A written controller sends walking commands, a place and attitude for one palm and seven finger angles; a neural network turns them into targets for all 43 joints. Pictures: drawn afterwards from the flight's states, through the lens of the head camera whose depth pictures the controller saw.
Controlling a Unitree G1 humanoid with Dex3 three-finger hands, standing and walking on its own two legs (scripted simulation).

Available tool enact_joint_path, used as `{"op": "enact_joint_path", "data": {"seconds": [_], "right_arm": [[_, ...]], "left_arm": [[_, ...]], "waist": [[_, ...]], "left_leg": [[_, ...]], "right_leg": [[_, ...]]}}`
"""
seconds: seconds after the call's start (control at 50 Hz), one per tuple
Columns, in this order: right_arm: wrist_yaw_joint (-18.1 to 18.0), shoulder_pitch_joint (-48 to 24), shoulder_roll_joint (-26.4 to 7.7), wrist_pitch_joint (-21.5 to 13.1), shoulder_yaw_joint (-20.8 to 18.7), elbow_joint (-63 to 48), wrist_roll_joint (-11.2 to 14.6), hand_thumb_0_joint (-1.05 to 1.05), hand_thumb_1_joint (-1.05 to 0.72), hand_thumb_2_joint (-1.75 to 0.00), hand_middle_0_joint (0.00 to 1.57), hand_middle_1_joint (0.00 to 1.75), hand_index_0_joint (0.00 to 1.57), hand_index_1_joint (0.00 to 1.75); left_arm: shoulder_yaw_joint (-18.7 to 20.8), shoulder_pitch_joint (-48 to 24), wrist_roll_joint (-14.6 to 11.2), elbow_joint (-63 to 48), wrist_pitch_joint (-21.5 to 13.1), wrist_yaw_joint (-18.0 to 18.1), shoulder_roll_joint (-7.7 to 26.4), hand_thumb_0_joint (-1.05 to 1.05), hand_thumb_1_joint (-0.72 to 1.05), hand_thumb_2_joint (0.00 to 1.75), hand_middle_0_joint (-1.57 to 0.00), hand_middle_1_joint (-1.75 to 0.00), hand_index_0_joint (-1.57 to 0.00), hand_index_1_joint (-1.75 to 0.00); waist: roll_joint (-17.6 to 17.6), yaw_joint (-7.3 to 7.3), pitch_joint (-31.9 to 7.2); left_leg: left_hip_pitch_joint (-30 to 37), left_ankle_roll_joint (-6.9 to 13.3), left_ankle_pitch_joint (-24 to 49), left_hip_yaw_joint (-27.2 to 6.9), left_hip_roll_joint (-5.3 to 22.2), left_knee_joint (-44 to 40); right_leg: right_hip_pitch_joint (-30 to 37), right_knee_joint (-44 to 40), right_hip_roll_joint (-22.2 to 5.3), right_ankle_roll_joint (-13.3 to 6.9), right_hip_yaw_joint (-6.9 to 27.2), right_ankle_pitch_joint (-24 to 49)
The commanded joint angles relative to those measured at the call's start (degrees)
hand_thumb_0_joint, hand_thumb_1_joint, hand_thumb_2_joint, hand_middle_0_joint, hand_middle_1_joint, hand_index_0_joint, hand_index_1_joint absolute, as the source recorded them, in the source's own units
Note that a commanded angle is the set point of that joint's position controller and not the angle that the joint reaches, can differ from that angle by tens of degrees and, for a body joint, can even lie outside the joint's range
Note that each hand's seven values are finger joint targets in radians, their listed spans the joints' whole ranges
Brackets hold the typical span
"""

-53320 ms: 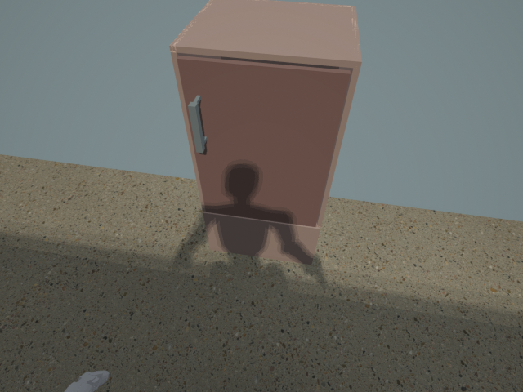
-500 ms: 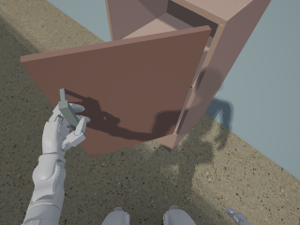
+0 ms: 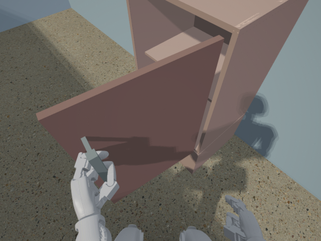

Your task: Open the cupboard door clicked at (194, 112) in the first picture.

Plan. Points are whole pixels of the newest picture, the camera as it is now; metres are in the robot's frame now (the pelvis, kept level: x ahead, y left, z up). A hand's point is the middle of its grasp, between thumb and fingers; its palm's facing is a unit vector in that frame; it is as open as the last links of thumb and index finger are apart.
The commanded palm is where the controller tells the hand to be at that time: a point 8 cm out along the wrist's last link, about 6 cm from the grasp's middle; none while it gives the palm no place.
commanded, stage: open thumb and fingers to let go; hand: left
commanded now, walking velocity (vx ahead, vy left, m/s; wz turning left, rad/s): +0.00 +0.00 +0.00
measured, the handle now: (97, 162) +0.29 +0.16 +0.04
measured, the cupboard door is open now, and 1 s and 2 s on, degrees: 82 79 83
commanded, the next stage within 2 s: slide the hand sideways off the handle in 0.86 s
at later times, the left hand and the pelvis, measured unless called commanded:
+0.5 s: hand (107, 182) +0.25 +0.13 +0.04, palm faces +0.36 -0.93 +0.01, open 11.3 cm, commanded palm +0.20 +0.19 +0.04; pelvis -0.01 +0.00 +0.00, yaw +1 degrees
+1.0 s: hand (109, 180) +0.25 +0.13 +0.04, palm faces +0.31 -0.95 +0.01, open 15.5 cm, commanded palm +0.21 +0.17 +0.04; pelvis -0.01 +0.05 +0.00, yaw +0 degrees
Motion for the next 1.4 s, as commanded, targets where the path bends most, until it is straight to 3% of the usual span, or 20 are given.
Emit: {"op": "enact_joint_path", "data": {"seconds": [0.0,0.02,0.08,0.24,0.32,0.42,0.46,0.6,0.82,0.94,0.96,0.98,1.0,1.08,1.1,1.14,1.18,1.24,1.32,1.38], "right_arm": [[-0.3,-2.7,-5.8,-4.3,-2.5,-8.0,-0.3,0.00,-0.90,-0.90,0.20,0.30,0.20,0.30],[-0.6,-2.5,-6.1,-4.4,-2.5,-7.0,-0.5,0.00,-0.90,-0.90,0.20,0.30,0.20,0.30],[-1.6,-2.5,-6.0,-4.6,-3.0,-5.8,-0.6,0.00,-0.90,-0.90,0.20,0.30,0.20,0.30],[-2.5,-2.9,-6.4,-4.7,-3.3,-5.1,0.6,0.00,-0.90,-0.90,0.20,0.30,0.20,0.30],[-2.6,-3.3,-6.7,-4.7,-3.2,-5.2,0.7,0.00,-0.90,-0.90,0.20,0.30,0.20,0.30],[-2.1,-3.1,-6.8,-4.8,-3.3,-5.6,0.4,0.00,-0.90,-0.90,0.20,0.30,0.20,0.30],[-1.9,-3.0,-7.0,-4.7,-3.3,-6.1,0.4,0.00,-0.90,-0.90,0.20,0.30,0.20,0.30],[-1.6,-3.5,-7.4,-4.7,-2.7,-6.9,-0.1,0.00,-0.90,-0.90,0.20,0.30,0.20,0.30],[-0.9,-2.9,-6.8,-4.1,-2.0,-8.7,-0.5,0.00,-0.90,-0.90,0.20,0.30,0.20,0.30],[-1.0,-3.2,-6.6,-4.1,-1.7,-8.8,-1.0,0.00,-0.90,-0.90,0.20,0.30,0.20,0.30],[-0.6,0.1,-9.0,-4.3,-1.8,-7.5,-0.7,0.00,-0.90,-0.90,0.20,0.30,0.20,0.30],[-0.8,-0.1,-8.6,-3.9,-2.6,-8.5,-0.1,0.00,-0.90,-0.90,0.20,0.30,0.20,0.30],[-1.0,-0.3,-8.7,-3.7,-2.6,-9.1,0.2,0.00,-0.90,-0.90,0.20,0.30,0.20,0.30],[-1.5,-0.7,-8.9,-4.9,-2.5,-11.3,2.0,0.00,-0.90,-0.90,0.20,0.30,0.20,0.30],[-1.7,-0.7,-8.8,-5.2,-2.4,-12.4,2.6,0.00,-0.90,-0.90,0.20,0.30,0.20,0.30],[-2.3,-0.8,-9.0,-5.4,-2.4,-14.0,3.4,0.00,-0.90,-0.90,0.20,0.30,0.20,0.30],[-2.4,-1.2,-8.9,-5.6,-2.3,-15.2,3.5,0.00,-0.90,-0.90,0.20,0.30,0.20,0.30],[-2.3,-0.8,-9.0,-5.3,-2.3,-15.5,2.8,0.00,-0.90,-0.90,0.20,0.30,0.20,0.30],[-1.3,-0.5,-8.4,-4.8,-2.6,-16.4,2.1,0.00,-0.90,-0.90,0.20,0.30,0.20,0.30],[-0.8,-0.2,-8.4,-4.0,-2.6,-17.1,2.2,0.00,-0.90,-0.90,0.20,0.30,0.20,0.30]], "left_arm": [[-3.9,-1.0,2.8,-12.9,-4.1,2.8,-1.7,0.00,0.90,0.90,-0.40,-1.35,-0.40,-1.35],[-3.0,-7.3,3.6,-12.6,-4.4,3.3,0.5,0.00,0.90,0.90,-0.40,-1.35,-0.40,-1.35],[0.9,-9.3,5.3,-10.0,-5.2,3.5,4.8,0.00,0.69,0.81,-0.38,-1.33,-0.38,-1.33],[4.3,-7.5,-2.3,-9.5,-4.2,-1.6,4.3,0.00,0.13,0.57,-0.35,-1.27,-0.35,-1.27],[4.5,-8.5,-3.0,-7.9,-3.9,-2.3,4.5,0.00,-0.15,0.45,-0.32,-1.24,-0.32,-1.24],[3.9,-9.1,-1.4,-8.0,-4.9,-1.6,4.2,0.00,-0.50,0.30,-0.30,-1.20,-0.30,-1.20],[3.6,-8.0,-1.2,-7.1,-4.7,-1.2,3.8,0.00,-0.50,0.30,-0.30,-1.20,-0.30,-1.20],[-0.9,-13.5,0.9,-8.5,-4.6,1.0,0.9,0.00,-0.50,0.30,-0.24,-0.85,-0.24,-0.85],[-6.2,-10.3,5.6,-11.0,-0.6,6.2,-3.1,0.00,-0.50,0.30,-0.15,-0.30,-0.15,-0.30],[-8.6,-13.1,8.5,-10.5,1.0,8.1,-5.2,0.00,-0.50,0.30,-0.15,-0.30,-0.15,-0.30],[-17.8,-14.0,13.3,-10.3,-0.9,-2.4,1.7,0.00,-0.50,0.30,-0.15,-0.30,-0.15,-0.30],[-13.4,-15.6,11.4,-14.2,-2.7,-8.2,5.4,0.00,-0.50,0.30,-0.15,-0.30,-0.15,-0.30],[-13.6,-14.5,10.6,-15.1,-3.4,-11.8,6.2,0.00,-0.50,0.30,-0.15,-0.30,-0.15,-0.30],[-16.8,-12.0,3.3,-18.6,-3.2,-24.3,4.3,0.00,-0.50,0.30,-0.15,-0.30,-0.15,-0.30],[-16.1,-9.9,0.2,-19.9,-2.4,-26.2,3.4,0.00,-0.50,0.30,-0.15,-0.30,-0.15,-0.30],[-12.3,-4.0,-4.3,-21.2,-0.3,-27.2,3.9,0.00,-0.50,0.30,-0.15,-0.30,-0.15,-0.30],[-10.5,-0.7,-5.5,-22.8,0.9,-26.0,3.9,0.00,-0.50,0.30,-0.15,-0.30,-0.15,-0.30],[-7.0,-0.4,-3.5,-22.8,1.0,-22.4,6.6,0.00,-0.50,0.30,-0.15,-0.30,-0.15,-0.30],[-4.4,4.7,-0.1,-24.1,-1.0,-19.4,9.1,0.00,-0.50,0.30,-0.15,-0.30,-0.15,-0.30],[-4.3,7.2,-0.2,-25.6,-0.8,-19.8,9.5,0.00,-0.50,0.30,-0.15,-0.30,-0.15,-0.30]], "waist": [[-4.8,-1.21,-12.9],[-5.6,-2.54,-11.9],[-7.1,-1.60,-13.0],[-7.9,-0.01,-15.4],[-9.0,-0.51,-12.2],[-6.5,-0.06,-12.2],[-6.5,0.01,-11.1],[-1.6,-0.15,-12.3],[-1.7,0.28,-13.2],[-1.9,0.05,-12.3],[-2.6,-5.26,-8.9],[0.1,-2.42,-13.1],[1.3,-1.69,-14.9],[0.6,-3.38,-14.2],[0.4,-2.69,-14.2],[-2.2,-1.42,-13.3],[-2.2,-0.86,-12.4],[-4.1,-0.87,-9.9],[0.2,0.90,-11.2],[2.2,0.93,-11.6]], "left_leg": [[0.9,2.4,12.0,0.3,-2.7,-3.9],[0.0,2.5,11.0,0.0,-2.5,-3.0],[-3.5,2.4,9.0,0.0,-2.6,-1.6],[-3.8,2.1,9.0,0.5,-3.0,-2.6],[-4.2,2.3,7.9,0.2,-2.8,-2.8],[-1.8,2.6,9.1,0.4,-2.8,-3.7],[-1.0,2.8,9.2,0.3,-2.7,-4.2],[4.2,3.2,9.3,-0.1,-2.7,-6.3],[7.4,2.5,12.2,-1.4,-1.8,-8.5],[7.3,2.3,11.1,-2.4,-1.5,-8.7],[7.3,2.9,11.9,-2.5,-1.3,-6.8],[8.2,3.0,12.6,-2.4,-1.4,-6.7],[9.2,3.1,13.4,-2.3,-1.6,-6.7],[10.6,3.3,13.8,-3.4,-1.4,-6.3],[10.6,3.4,12.6,-3.6,-1.5,-7.0],[9.9,3.3,11.3,-3.9,-1.5,-8.3],[9.0,3.1,11.8,-3.8,-1.5,-8.1],[5.6,2.9,9.2,-3.8,-1.6,-7.3],[5.3,2.2,11.5,-3.2,-1.6,-6.1],[5.7,2.1,12.1,-2.8,-1.6,-6.0]], "right_leg": [[15.7,-12.7,-3.5,5.2,10.4,24.3],[14.3,-13.0,-3.9,5.4,11.3,22.9],[16.1,-13.9,-5.2,5.9,14.9,19.7],[22.4,-15.8,-6.2,6.6,16.4,23.1],[19.9,-16.5,-6.0,6.7,16.2,18.8],[16.6,-14.6,-4.7,5.5,12.9,16.8],[15.4,-14.4,-3.9,5.0,11.4,15.5],[9.0,-11.3,-1.4,3.4,5.2,11.3],[7.6,-9.1,-0.2,2.5,1.6,12.4],[5.6,-8.2,0.0,2.2,0.8,10.0],[2.5,-7.8,-0.9,2.5,2.5,12.8],[4.3,-7.2,-1.2,1.9,2.9,13.6],[5.3,-6.8,-1.2,1.6,3.3,14.5],[4.4,-6.9,-1.0,2.0,2.9,13.7],[5.4,-7.4,-0.8,2.0,2.5,12.6],[6.8,-8.0,-0.3,2.2,1.6,11.4],[6.1,-7.3,-0.2,2.4,1.0,11.2],[3.6,-5.8,-0.2,2.5,0.7,8.8],[1.9,-3.3,-0.2,2.0,1.3,9.5],[2.5,-3.5,0.0,1.8,1.6,10.3]]}}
